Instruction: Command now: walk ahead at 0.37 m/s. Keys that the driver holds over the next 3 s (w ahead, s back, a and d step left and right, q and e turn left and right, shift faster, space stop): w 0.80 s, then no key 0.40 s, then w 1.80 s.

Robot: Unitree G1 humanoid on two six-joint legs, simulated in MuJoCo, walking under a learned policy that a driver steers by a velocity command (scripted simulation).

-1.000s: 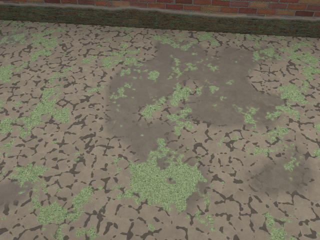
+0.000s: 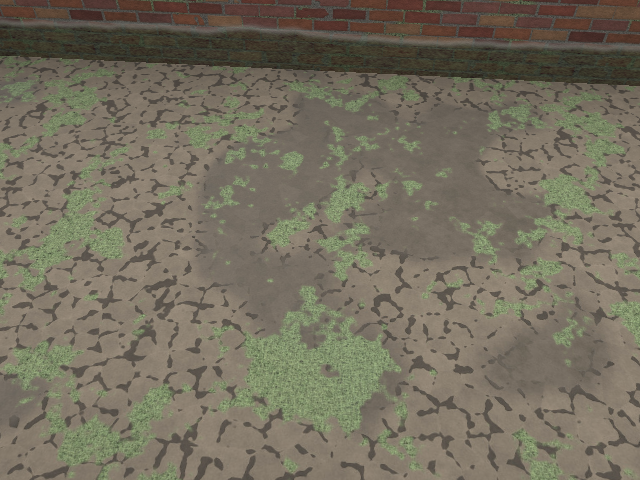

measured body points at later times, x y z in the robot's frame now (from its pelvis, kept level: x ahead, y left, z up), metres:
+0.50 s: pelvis +0.00 +0.03 -0.01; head -0.01 +0.03 +0.44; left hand +0.18 +0.24 -0.09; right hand +0.21 -0.17 -0.08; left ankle -0.01 +0.13 -0.74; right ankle -0.02 -0.07 -0.74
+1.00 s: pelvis +0.00 +0.04 +0.00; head -0.01 +0.04 +0.45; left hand +0.18 +0.24 -0.09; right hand +0.21 -0.15 -0.08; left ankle -0.01 +0.13 -0.74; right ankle -0.02 -0.07 -0.74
